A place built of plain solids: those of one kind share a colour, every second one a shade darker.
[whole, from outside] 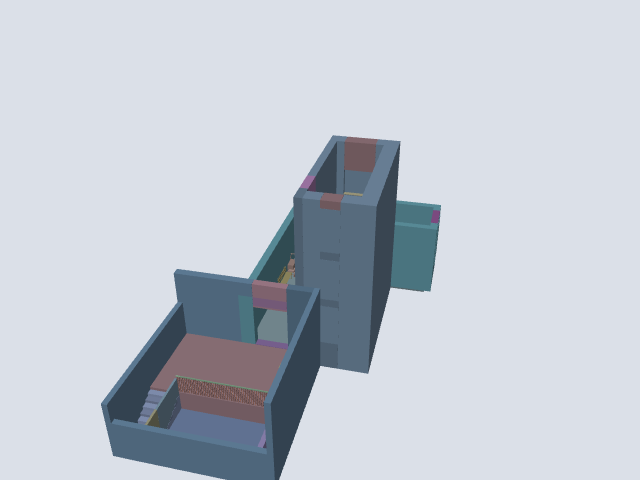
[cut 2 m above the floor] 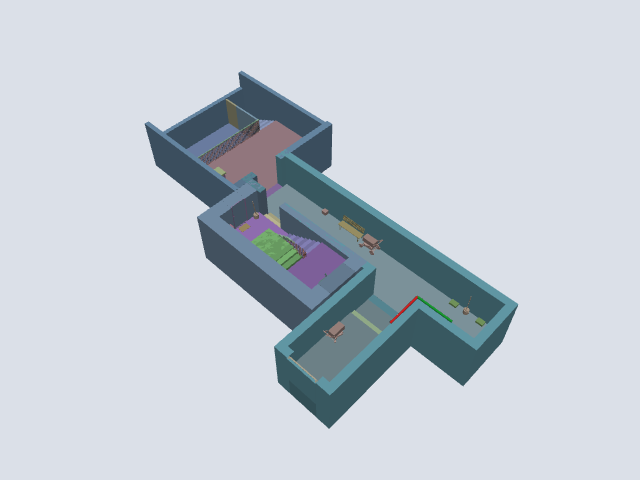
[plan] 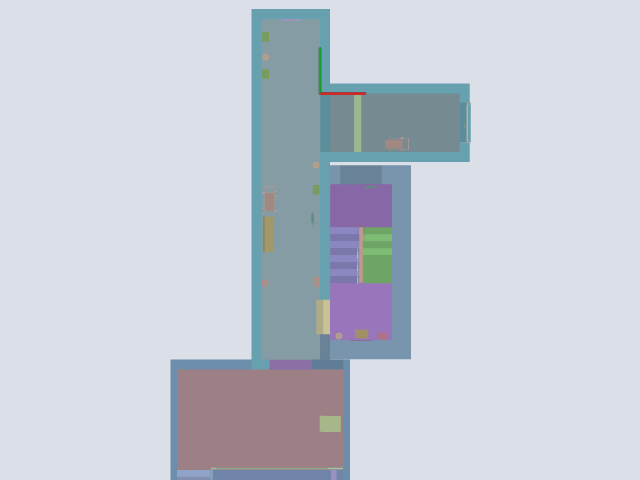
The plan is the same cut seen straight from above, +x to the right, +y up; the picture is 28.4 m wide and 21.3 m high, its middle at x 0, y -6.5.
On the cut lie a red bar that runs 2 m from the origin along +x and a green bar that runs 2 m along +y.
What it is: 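A city tenement of about 1900; a passage from the street turns a corner on its way to the yard, and a doorway opens on a stair hall with a dog-leg stair of two storeys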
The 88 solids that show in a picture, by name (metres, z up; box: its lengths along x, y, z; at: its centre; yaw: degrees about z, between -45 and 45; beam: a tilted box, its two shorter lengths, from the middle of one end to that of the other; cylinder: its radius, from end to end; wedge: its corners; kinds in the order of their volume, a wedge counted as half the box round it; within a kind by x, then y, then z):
{
 "wall_hall_1": {"box": [0.45, 1.11, 10.28], "at": [0.23, -11.24, 3.91]},
 "wall_hall_2": {"box": [0.45, 5.98, 10.28], "at": [0.23, -6.17, 3.91]},
 "wall_hall_3": {"box": [0.9, 0.85, 10.28], "at": [0.45, -3.6, 3.91]},
 "wall_hall_4": {"box": [1.32, 0.85, 10.28], "at": [0.66, -11.37, 3.91]},
 "wall_hall_5": {"box": [1.0, 0.81, 2.41], "at": [1.82, -11.39, 1.68]},
 "wall_hall_6": {"box": [1.0, 0.81, 2.41], "at": [1.82, -11.39, 4.54]},
 "wall_hall_7": {"box": [1.0, 0.81, 2.41], "at": [1.82, -11.39, 7.41]},
 "wall_hall_8": {"box": [1.0, 0.85, 1.71], "at": [1.82, -11.37, -0.38]},
 "wall_hall_9": {"box": [1.0, 0.85, 0.45], "at": [1.82, -11.37, 3.11]},
 "wall_hall_10": {"box": [1.0, 0.85, 0.45], "at": [1.82, -11.37, 5.97]},
 "wall_hall_11": {"box": [1.84, 0.85, 4.04], "at": [1.82, -3.6, 0.79]},
 "wall_hall_12": {"box": [1.84, 0.6, 1.61], "at": [1.82, -3.48, 6.47]},
 "wall_hall_13": {"box": [1.72, 0.85, 10.28], "at": [3.18, -11.37, 3.91]},
 "wall_hall_14": {"box": [1.3, 0.85, 10.28], "at": [3.39, -3.6, 3.91]},
 "wall_hall_15": {"box": [0.85, 8.61, 10.28], "at": [3.62, -7.49, 3.91]},
 "wall_arm_1": {"box": [0.45, 16.0, 4.38], "at": [-2.81, -4.25, 0.96]},
 "wall_arm_2": {"box": [0.81, 0.45, 4.38], "at": [-2.64, -12.03, 0.96]},
 "wall_arm_3": {"box": [3.49, 0.45, 4.38], "at": [-1.29, 3.52, 0.96]},
 "wall_arm_4": {"box": [0.81, 0.45, 4.38], "at": [0.05, -12.03, 0.96]},
 "wall_arm_5": {"box": [0.45, 1.57, 4.38], "at": [0.23, -11.47, 0.96]},
 "wall_arm_6": {"box": [0.45, 6.57, 4.38], "at": [0.23, -5.87, 0.96]},
 "wall_arm_7": {"box": [0.45, 2.59, 1.23], "at": [0.23, -1.29, -0.62]},
 "wall_arm_8": {"box": [0.45, 3.75, 4.38], "at": [0.23, 1.88, 0.96]},
 "wall_arm_9": {"box": [6.65, 0.45, 4.66], "at": [3.33, -2.81, 1.09]},
 "wall_arm_10": {"box": [6.65, 0.45, 4.66], "at": [3.33, 0.23, 1.09]},
 "wall_arm_11": {"box": [0.45, 0.85, 4.66], "at": [6.42, -2.62, 1.09]},
 "wall_arm_12": {"box": [0.45, 1.79, 1.51], "at": [6.42, -1.29, -0.48]},
 "wall_arm_13": {"box": [0.45, 0.85, 4.66], "at": [6.42, 0.03, 1.09]},
 "wall_arm_14": {"box": [0.12, 1.79, 2.9], "at": [6.63, -1.29, 1.72]},
 "floor_arm_1": {"box": [2.61, 15.12, 1.63], "at": [-1.29, -4.25, -0.82]},
 "floor_arm_2": {"box": [1.54, 2.61, 1.63], "at": [0.76, -1.29, -0.82]},
 "floor_arm_3": {"box": [4.38, 2.61, 1.91], "at": [4.02, -1.29, -0.68]},
 "flightB_1": {"box": [1.3, 0.32, 4.81], "at": [2.55, -8.26, 0.77]},
 "flightB_2": {"box": [1.3, 0.94, 4.5], "at": [2.55, -7.95, 0.62]},
 "flightB_3": {"box": [1.3, 1.25, 4.34], "at": [2.55, -7.79, 0.54]},
 "flightB_4": {"box": [1.3, 1.56, 4.18], "at": [2.55, -7.64, 0.46]},
 "flightB_5": {"box": [1.3, 1.87, 4.02], "at": [2.55, -7.49, 0.37]},
 "flightB_6": {"box": [1.3, 2.18, 3.86], "at": [2.55, -7.33, 0.29]},
 "flightB_7": {"box": [1.3, 2.49, 3.7], "at": [2.55, -7.17, 0.22]},
 "floor_terrace_1": {"box": [7.4, 4.47, 1.61], "at": [-2.65, -14.47, -0.83]},
 "wall_yard_1": {"box": [0.3, 8.4, 3.33], "at": [-6.49, -16.0, 0.43]},
 "wall_yard_2": {"box": [4.41, 0.45, 5.21], "at": [-4.44, -12.03, 1.37]},
 "wall_yard_3": {"box": [7.98, 0.3, 2.19], "at": [-2.65, -20.05, -0.14]},
 "wall_yard_4": {"box": [1.69, 0.45, 5.21], "at": [0.49, -12.03, 1.37]},
 "wall_yard_5": {"box": [0.3, 8.4, 5.21], "at": [1.19, -16.0, 1.37]},
 "flightA_1": {"box": [1.3, 2.49, 2.26], "at": [1.09, -7.17, -0.5]},
 "flightA_2": {"box": [1.3, 2.18, 2.42], "at": [1.09, -7.01, -0.42]},
 "flightA_3": {"box": [1.3, 1.87, 2.58], "at": [1.09, -6.86, -0.34]},
 "flightA_4": {"box": [1.3, 1.56, 2.74], "at": [1.09, -6.7, -0.26]},
 "flightA_5": {"box": [1.3, 1.25, 2.9], "at": [1.09, -6.54, -0.18]},
 "flightA_6": {"box": [1.3, 0.94, 3.06], "at": [1.09, -6.39, -0.1]},
 "flightA_7": {"box": [1.3, 0.63, 3.23], "at": [1.09, -6.24, -0.02]},
 "flightA_8": {"box": [1.3, 0.32, 3.38], "at": [1.09, -6.08, 0.06]},
 "floor_1": {"box": [2.76, 2.55, 2.11], "at": [1.82, -9.68, -0.58]},
 "floor_2": {"box": [2.76, 1.92, 3.54], "at": [1.82, -4.98, 0.14]},
 "floor_low_1": {"box": [7.4, 3.22, 0.5], "at": [-2.65, -18.3, -1.38]},
 "flightYT_1": {"box": [1.6, 1.56, 0.82], "at": [-5.55, -17.47, -1.22]},
 "flightYT_2": {"box": [1.6, 1.25, 0.98], "at": [-5.55, -17.32, -1.14]},
 "flightYT_3": {"box": [1.6, 0.94, 1.14], "at": [-5.55, -17.16, -1.06]},
 "flightYT_4": {"box": [1.6, 0.63, 1.3], "at": [-5.55, -17.0, -0.98]},
 "flightYT_5": {"box": [1.6, 0.32, 1.45], "at": [-5.55, -16.85, -0.91]},
 "wall_over_hall_1": {"box": [0.45, 1.53, 6.07], "at": [0.23, -9.92, 6.01]},
 "wall_head_hall_1": {"box": [1.0, 0.85, 0.44], "at": [1.82, -11.37, 8.83]},
 "wall_head_hall_2": {"box": [1.84, 0.85, 1.77], "at": [1.82, -3.6, 8.17]},
 "flightN_1": {"box": [0.63, 1.55, 1.79], "at": [0.14, -9.92, -0.74]},
 "flightN_2": {"box": [0.32, 1.55, 1.95], "at": [0.3, -9.92, -0.66]},
 "wall_dive_1": {"box": [0.25, 3.2, 2.06], "at": [0.61, -18.3, -0.15]},
 "floor_cross_1": {"box": [0.34, 2.61, 1.77], "at": [1.68, -1.29, -0.75]},
 "floor_sill_arm_1": {"box": [1.9, 0.47, 1.63], "at": [-1.29, -12.03, -0.82]},
 "wall_over_yard_1": {"box": [1.88, 0.45, 1.48], "at": [-1.29, -12.03, 3.24]},
 "floor_well_1": {"box": [0.2, 2.5, 2.11], "at": [1.82, -7.17, -0.58]},
 "wall_cheeke_1": {"box": [0.12, 2.16, 2.06], "at": [-4.82, -17.78, -0.15]},
 "wall_over_arm_1": {"box": [1.88, 0.45, 0.55], "at": [-1.29, -12.03, 2.87]},
 "wall_cheekex_1": {"box": [0.12, 1.04, 2.06], "at": [-4.82, -19.38, -0.15]},
 "wall_head_arm_1": {"box": [0.45, 1.79, 0.25], "at": [6.42, -1.29, 3.3]},
 "pram_1": {"box": [0.39, 0.78, 0.31], "at": [-2.24, -4.8, 0.65]},
 "pram_2": {"box": [0.78, 0.39, 0.31], "at": [3.27, -2.24, 0.65]},
 "bassena_1": {"box": [0.44, 0.31, 0.77], "at": [2.79, -10.77, 0.81]},
 "yard_bin_lid_1": {"box": [0.94, 0.72, 0.12], "at": [0.46, -14.66, 1.06], "yaw": -0.8},
 "newspapers_1": {"box": [0.31, 0.42, 0.18], "at": [-2.42, 0.86, 0.04]},
 "newspapers_2": {"box": [0.31, 0.42, 0.18], "at": [-2.42, 2.51, 0.04]},
 "newspapers_3": {"box": [0.3, 0.42, 0.16], "at": [-0.17, -4.27, 0.03]},
 "parcel_1": {"box": [0.27, 0.3, 0.3], "at": [-2.43, -8.42, 0.1], "yaw": 0.1},
 "parcel_2": {"box": [0.25, 0.45, 0.29], "at": [-0.16, -8.36, 0.09], "yaw": -3.5},
 "bench_1": {"box": [0.4, 1.59, 0.031], "at": [-2.25, -6.25, 0.43]},
 "stair_window_1": {"box": [1.84, 0.28, 0.035], "at": [1.82, -3.91, 5.69]},
 "rail_1": {"box": [5.02, 0.06, 0.06], "at": [-2.13, -16.64, 0.98]},
 "mat_1": {"box": [0.6, 0.4, 0.06], "at": [1.85, -10.67, 0.46], "yaw": -1.3}
}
